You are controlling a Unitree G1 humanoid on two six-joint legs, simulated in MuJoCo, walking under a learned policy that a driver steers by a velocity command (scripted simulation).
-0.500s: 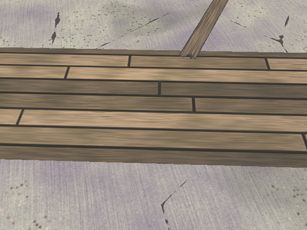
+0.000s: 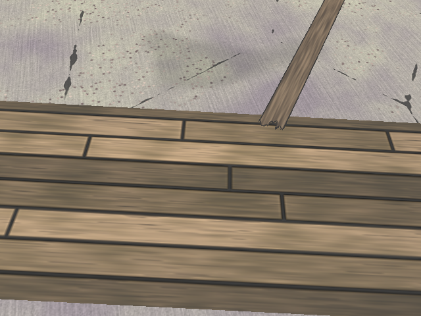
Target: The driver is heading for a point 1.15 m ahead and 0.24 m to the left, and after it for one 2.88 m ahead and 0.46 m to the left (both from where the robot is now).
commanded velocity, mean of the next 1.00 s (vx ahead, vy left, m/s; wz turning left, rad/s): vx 0.50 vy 0.00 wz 0.18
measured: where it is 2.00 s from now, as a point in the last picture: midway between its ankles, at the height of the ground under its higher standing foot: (165, 171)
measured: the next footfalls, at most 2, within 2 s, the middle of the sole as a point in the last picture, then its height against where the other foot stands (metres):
right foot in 0.40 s outside the picture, level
left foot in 0.94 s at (178, 252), level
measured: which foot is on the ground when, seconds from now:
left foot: down 0.00-0.42, up 0.44-0.92, down 0.94-1.00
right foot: up 0.00-0.38, down 0.40-0.96, up 0.98-1.00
